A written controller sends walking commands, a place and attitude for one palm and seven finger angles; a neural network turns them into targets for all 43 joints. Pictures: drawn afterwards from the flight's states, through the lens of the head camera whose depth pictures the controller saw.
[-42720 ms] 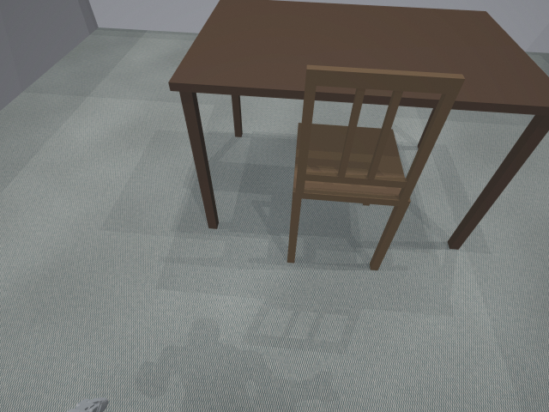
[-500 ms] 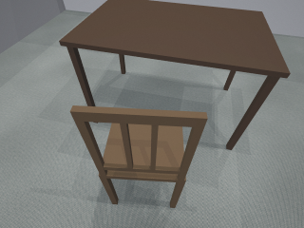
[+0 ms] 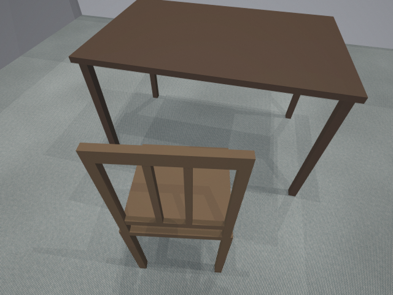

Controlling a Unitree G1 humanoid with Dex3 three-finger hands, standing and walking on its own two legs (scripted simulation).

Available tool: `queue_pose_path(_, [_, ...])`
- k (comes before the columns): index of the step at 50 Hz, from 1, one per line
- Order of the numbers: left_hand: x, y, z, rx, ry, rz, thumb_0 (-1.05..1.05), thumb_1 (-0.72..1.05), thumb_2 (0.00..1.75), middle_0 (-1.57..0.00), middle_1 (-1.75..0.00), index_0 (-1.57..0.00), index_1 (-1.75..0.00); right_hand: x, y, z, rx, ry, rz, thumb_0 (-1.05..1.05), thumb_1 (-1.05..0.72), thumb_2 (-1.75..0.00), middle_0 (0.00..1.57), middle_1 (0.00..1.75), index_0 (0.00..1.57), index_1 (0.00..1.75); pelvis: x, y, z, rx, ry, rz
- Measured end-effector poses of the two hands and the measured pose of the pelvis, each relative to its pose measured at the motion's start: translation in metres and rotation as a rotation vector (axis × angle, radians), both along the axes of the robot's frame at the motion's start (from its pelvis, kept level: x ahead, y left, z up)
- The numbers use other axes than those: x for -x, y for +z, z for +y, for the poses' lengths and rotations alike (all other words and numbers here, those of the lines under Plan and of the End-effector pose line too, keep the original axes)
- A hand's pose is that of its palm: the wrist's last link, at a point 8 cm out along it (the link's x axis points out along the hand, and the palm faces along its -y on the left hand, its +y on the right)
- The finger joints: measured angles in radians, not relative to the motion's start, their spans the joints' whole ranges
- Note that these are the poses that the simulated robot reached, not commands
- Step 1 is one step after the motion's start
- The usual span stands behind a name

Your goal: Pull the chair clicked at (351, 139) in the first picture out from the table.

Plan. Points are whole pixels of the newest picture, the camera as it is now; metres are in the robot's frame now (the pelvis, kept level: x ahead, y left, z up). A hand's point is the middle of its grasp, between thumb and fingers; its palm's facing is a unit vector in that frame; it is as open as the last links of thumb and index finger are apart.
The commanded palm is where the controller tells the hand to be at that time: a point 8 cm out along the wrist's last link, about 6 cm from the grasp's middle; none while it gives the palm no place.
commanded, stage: come to a stop and stand still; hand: left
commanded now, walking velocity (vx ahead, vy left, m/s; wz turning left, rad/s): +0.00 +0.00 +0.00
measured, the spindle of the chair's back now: (154, 196) +0.38 +0.14 -0.10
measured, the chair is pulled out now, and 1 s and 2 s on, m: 0.40 0.40 0.40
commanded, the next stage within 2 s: look again from close up in 0.10 s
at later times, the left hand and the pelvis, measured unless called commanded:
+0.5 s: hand out of the picture -0.01 +0.16 -0.17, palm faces +0.02 -0.98 -0.19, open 7.4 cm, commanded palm none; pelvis -0.01 -0.01 +0.00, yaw +0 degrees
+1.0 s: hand out of the picture -0.02 +0.16 -0.18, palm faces +0.02 -0.99 -0.17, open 7.4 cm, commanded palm none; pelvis -0.01 +0.00 +0.00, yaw +0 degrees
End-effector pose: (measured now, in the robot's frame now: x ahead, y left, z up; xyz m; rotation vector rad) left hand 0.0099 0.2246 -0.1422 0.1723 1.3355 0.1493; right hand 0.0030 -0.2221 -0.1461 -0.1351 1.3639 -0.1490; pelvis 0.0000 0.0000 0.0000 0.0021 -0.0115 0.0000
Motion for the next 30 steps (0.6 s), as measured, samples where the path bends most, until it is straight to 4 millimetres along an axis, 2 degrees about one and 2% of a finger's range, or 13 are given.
queue_pose_path(15, [0.018, -0.002, -0.013, 0.019, 0.012, 0.032, 0.01, 0.91, 0.89, -0.2, -0.3, -0.2, -0.3, 0.014, 0.001, -0.003, -0.004, -0.007, 0.025, 0.0, -0.91, -0.9, 0.2, 0.3, 0.19, 0.3, 0.003, 0.001, -0.007, 0.002, 0.001, -0.003])
queue_pose_path(30, [0.028, -0.002, -0.017, 0.026, 0.019, 0.039, 0.01, 0.91, 0.89, -0.2, -0.3, -0.2, -0.3, 0.023, 0.001, 0.001, -0.015, -0.009, 0.035, 0.0, -0.91, -0.9, 0.2, 0.3, 0.19, 0.3, 0.009, 0.001, -0.008, 0.002, 0.003, -0.002])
